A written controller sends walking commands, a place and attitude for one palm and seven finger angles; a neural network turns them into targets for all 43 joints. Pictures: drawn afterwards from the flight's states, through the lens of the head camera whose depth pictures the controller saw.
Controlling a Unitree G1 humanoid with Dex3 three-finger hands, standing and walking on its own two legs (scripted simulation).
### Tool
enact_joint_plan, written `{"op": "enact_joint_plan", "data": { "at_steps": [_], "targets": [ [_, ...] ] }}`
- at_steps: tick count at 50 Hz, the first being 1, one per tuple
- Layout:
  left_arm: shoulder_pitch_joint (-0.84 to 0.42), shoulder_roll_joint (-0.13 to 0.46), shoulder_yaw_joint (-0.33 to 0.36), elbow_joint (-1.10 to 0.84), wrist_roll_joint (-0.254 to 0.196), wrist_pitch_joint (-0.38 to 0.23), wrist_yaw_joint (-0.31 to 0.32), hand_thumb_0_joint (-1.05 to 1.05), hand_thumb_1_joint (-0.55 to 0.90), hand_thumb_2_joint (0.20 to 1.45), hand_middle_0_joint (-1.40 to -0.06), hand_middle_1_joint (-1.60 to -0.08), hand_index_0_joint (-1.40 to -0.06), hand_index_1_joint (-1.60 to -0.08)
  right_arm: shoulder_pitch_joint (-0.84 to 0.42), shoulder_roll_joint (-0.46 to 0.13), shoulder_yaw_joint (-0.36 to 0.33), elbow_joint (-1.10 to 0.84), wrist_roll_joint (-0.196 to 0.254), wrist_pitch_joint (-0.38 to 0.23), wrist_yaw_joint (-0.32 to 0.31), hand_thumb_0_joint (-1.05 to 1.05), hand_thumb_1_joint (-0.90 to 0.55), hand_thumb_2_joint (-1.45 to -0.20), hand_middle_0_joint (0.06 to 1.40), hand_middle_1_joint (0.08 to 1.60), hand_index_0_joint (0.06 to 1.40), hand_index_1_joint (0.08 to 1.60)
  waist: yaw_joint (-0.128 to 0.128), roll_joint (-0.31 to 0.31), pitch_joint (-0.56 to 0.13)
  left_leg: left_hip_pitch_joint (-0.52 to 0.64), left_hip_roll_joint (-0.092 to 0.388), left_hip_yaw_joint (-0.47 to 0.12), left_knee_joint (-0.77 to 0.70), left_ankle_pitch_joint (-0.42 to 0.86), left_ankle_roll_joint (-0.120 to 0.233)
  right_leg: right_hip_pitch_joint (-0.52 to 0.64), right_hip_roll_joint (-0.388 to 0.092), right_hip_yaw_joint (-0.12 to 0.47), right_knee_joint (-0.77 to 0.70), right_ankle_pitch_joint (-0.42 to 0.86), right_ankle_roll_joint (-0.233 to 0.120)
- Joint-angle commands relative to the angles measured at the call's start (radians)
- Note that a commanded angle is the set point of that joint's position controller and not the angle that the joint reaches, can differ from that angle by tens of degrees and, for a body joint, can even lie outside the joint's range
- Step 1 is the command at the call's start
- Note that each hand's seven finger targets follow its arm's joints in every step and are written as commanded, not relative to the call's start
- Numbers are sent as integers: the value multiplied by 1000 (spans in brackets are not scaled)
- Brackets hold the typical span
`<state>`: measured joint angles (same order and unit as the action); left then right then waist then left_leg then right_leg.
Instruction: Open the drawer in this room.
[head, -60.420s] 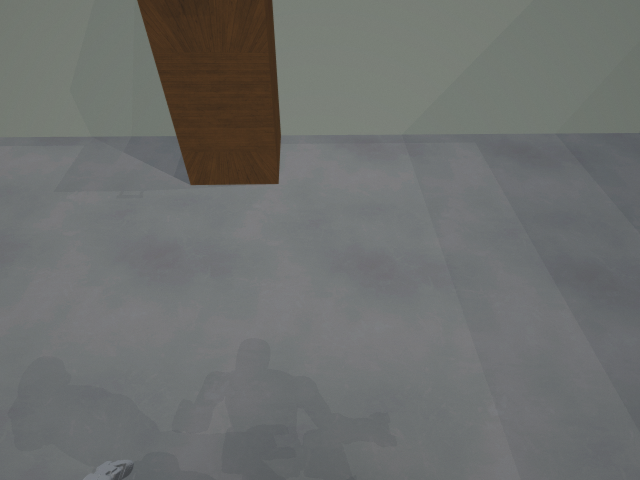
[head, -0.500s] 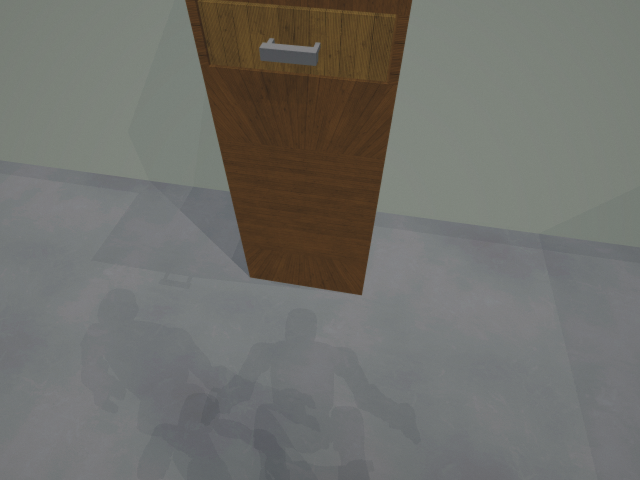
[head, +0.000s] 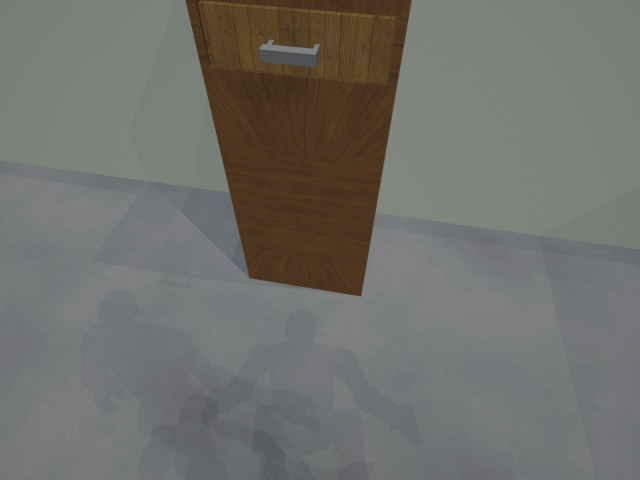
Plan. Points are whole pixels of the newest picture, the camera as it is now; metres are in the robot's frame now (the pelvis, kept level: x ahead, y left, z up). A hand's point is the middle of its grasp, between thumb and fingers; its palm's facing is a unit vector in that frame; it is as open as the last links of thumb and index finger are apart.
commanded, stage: turn to face it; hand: left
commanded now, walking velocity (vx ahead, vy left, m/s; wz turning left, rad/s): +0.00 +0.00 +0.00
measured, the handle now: (291, 50) +0.85 +0.10 +0.13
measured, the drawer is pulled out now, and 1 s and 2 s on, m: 0.00 0.00 0.00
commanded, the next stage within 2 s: take the last steps up to it in 0.26 s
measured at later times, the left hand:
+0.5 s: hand out of the picture +0.07 +0.20 -0.17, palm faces -0.11 -0.96 -0.26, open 7.4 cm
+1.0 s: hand out of the picture +0.04 +0.15 -0.18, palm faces -0.01 -0.99 -0.15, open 7.4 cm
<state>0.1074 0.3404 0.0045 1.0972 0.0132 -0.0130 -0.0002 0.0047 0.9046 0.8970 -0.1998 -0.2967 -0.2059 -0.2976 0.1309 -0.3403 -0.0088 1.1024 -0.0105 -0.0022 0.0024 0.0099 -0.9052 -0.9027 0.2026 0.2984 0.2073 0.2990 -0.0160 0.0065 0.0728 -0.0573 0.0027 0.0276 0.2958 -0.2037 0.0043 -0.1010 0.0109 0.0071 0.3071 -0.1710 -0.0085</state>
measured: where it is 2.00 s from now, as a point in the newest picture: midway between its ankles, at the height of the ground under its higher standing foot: (331, 477)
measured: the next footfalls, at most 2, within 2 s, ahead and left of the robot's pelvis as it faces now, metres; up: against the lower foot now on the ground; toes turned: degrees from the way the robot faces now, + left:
left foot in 1.04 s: +0.32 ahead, +0.09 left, +0.00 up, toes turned -6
right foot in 1.44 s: +0.34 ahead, -0.17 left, +0.00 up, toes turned -14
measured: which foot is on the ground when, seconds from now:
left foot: down 0.00-0.60, up 0.62-1.00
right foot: down 0.00-1.00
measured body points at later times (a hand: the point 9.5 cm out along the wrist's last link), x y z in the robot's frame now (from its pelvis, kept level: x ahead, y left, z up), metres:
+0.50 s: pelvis +0.00 -0.01 -0.01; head +0.01 -0.02 +0.44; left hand +0.07 +0.25 -0.15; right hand +0.00 -0.27 -0.17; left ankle -0.03 +0.11 -0.75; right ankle +0.00 -0.11 -0.75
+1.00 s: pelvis +0.13 -0.02 -0.01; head +0.17 -0.01 +0.44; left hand +0.04 +0.20 -0.16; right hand +0.21 -0.26 -0.15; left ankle +0.23 +0.09 -0.72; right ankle +0.00 -0.12 -0.75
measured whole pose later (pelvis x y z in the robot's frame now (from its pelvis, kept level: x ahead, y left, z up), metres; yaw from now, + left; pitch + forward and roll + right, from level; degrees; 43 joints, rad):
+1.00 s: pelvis +0.13 -0.02 -0.01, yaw -7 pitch +0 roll +0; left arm 0.46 0.13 0.04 1.14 0.02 -0.05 0.01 0.00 0.91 0.90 -0.20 -0.30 -0.20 -0.30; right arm 0.09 -0.17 -0.04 1.02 -0.01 -0.01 0.02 0.01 -0.91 -0.90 0.20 0.30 0.20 0.30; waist 0.05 -0.03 0.10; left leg -0.47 0.05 0.06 0.69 -0.26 0.01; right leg 0.04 0.04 0.07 0.31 -0.35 -0.03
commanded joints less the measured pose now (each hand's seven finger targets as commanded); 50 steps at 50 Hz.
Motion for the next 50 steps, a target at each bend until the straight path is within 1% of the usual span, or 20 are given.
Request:
{"op": "enact_joint_plan", "data": {
  "at_steps": [1,6,13,18,19,22,25,27,28,29,30,31,32,33,35,38,46,48,49,50],
  "targets": [
    [-31,214,37,-55,-6,-25,18,0,900,900,-200,-300,-200,-300,-19,-203,-42,-53,1,-16,-17,0,-900,-900,200,300,200,300,2,-7,-85,-3,128,-95,-43,173,16,26,-129,104,-32,203,-32],
    [-32,220,47,-67,-5,-19,15,0,900,900,-200,-300,-200,-300,-8,-208,-50,-61,0,-16,-21,0,-900,-900,200,300,200,300,-2,3,-99,13,136,-73,-9,176,16,4,-123,126,0,244,-40],
    [22,124,37,-77,-4,13,16,0,900,900,-200,-300,-200,-300,46,-109,-39,-73,-2,3,-25,0,-900,-900,200,300,200,300,-3,-8,-79,-20,148,-40,35,113,8,-56,-106,147,62,241,-26],
    [47,103,38,-96,-2,26,16,0,900,900,-200,-300,-200,-300,64,-90,-42,-89,-3,11,-28,0,-900,-900,200,300,200,300,-1,8,-64,-51,161,-38,46,55,16,-91,-88,154,106,217,-24],
    [58,99,40,-100,-1,23,15,0,900,900,-200,-300,-200,-300,71,-89,-43,-91,-3,9,-26,0,-900,-900,200,300,200,300,1,12,-72,-48,162,-38,43,4,16,-93,-80,159,104,165,-26],
    [69,77,44,-113,6,25,-1,0,900,900,-200,-300,-200,-300,93,-93,-51,-88,-15,8,-16,0,-900,-900,200,300,200,300,6,62,-2,-91,194,-105,-42,-349,50,-176,-27,137,134,-227,-32],
    [100,44,49,-118,9,21,-12,0,900,900,-200,-300,-200,-300,112,-108,-64,-87,-19,6,-11,0,-900,-900,200,300,200,300,16,116,59,-137,276,-193,-107,-498,104,-233,8,57,288,-248,-31],
    [142,12,52,-110,9,16,-19,0,900,900,-200,-300,-200,-300,114,-98,-69,-89,-20,3,-10,0,-900,-900,200,300,200,300,38,108,73,-183,282,-164,-71,-469,109,-186,0,14,302,-206,-32],
    [183,6,54,-99,10,11,-20,0,900,900,-200,-300,-200,-300,110,-79,-66,-90,-19,1,-10,0,-900,-900,200,300,200,300,54,75,69,-224,242,-120,-10,-446,90,-123,-10,35,241,-195,-38],
    [235,25,60,-84,13,-1,-15,0,900,900,-200,-300,-200,-300,107,-44,-61,-93,-13,-2,-9,0,-900,-900,200,300,200,300,77,-40,60,-280,156,-50,121,-416,54,-62,-52,145,123,-254,-58],
    [314,85,73,-57,16,-14,-5,0,900,900,-200,-300,-200,-300,99,19,-50,-113,-2,-4,-10,0,-900,-900,200,300,200,300,94,-254,64,-432,34,75,381,-373,9,42,-210,408,-42,-307,-116],
    [379,113,84,-34,6,-16,8,0,900,900,-200,-300,-200,-300,60,34,-48,-129,-2,-8,-5,0,-900,-900,200,300,200,300,118,-322,76,-539,2,54,626,-437,1,83,-327,601,-140,-262,-194],
    [370,83,78,-33,1,-17,16,0,900,900,-200,-300,-200,-300,46,16,-59,-124,-6,-9,-5,0,-900,-900,200,300,200,300,99,-255,123,-577,37,-28,740,-380,6,44,-313,586,-132,-213,-209],
    [341,48,77,-40,-1,-23,20,0,900,900,-200,-300,-200,-300,58,28,-61,-117,-6,-14,-6,0,-900,-900,200,300,200,300,70,-200,118,-609,55,-47,776,-312,2,61,-302,538,-108,-115,-221],
    [330,13,76,-48,-1,-37,25,0,900,900,-200,-300,-200,-300,53,67,-56,-112,-5,-21,-2,0,-900,-900,200,300,200,300,48,-96,49,-595,83,-38,756,-238,-11,95,-290,434,-82,65,-236],
    [350,-17,72,-35,-2,-52,22,0,900,900,-200,-300,-200,-300,34,106,-50,-117,-3,-19,8,0,-900,-900,200,300,200,300,44,-107,-12,-533,80,2,633,-146,-27,107,-239,304,-85,185,-216],
    [423,-48,65,15,5,-58,27,0,900,900,-200,-300,-200,-300,-88,123,-46,-161,3,-26,18,0,-900,-900,200,300,200,300,61,-133,25,-521,59,28,467,-77,-2,151,-236,229,-62,380,-179],
    [395,-43,66,14,4,-58,28,0,900,900,-200,-300,-200,-300,-53,120,-46,-151,2,-31,13,0,-900,-900,200,300,200,300,25,-127,18,-389,30,57,355,-61,11,101,-216,177,4,496,-154],
    [371,-45,69,10,2,-58,29,0,900,900,-200,-300,-200,-300,31,111,-49,-123,0,-36,5,0,-900,-900,200,300,200,300,-16,-116,-12,-233,3,80,276,-19,22,37,-188,140,83,556,-134],
    [352,-49,70,2,-3,-57,27,0,900,900,-200,-300,-200,-300,174,81,-55,-81,-4,-42,-7,0,-900,-900,200,300,200,300,-77,-75,-57,-36,-2,69,214,27,42,-61,-147,86,214,536,-108]
  ]
}}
